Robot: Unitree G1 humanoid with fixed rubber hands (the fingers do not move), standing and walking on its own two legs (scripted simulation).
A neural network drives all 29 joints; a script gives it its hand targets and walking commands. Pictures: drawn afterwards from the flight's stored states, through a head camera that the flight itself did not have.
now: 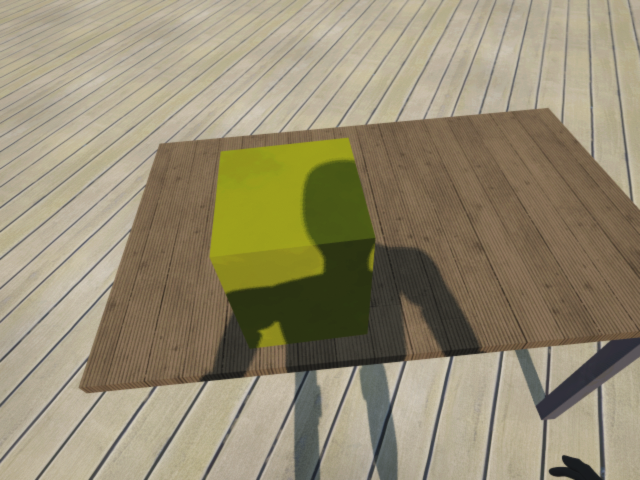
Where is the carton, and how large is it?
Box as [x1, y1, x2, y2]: [210, 138, 375, 348]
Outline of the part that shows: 348,138 221,151 220,153 210,247 210,259 250,348 363,334 367,331 375,238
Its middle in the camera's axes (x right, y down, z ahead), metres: -0.04 +0.02 +0.62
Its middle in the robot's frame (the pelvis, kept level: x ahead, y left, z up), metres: +0.47 +0.06 -0.01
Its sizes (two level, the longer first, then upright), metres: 0.210 0.200 0.250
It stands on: a table, 0.64 m high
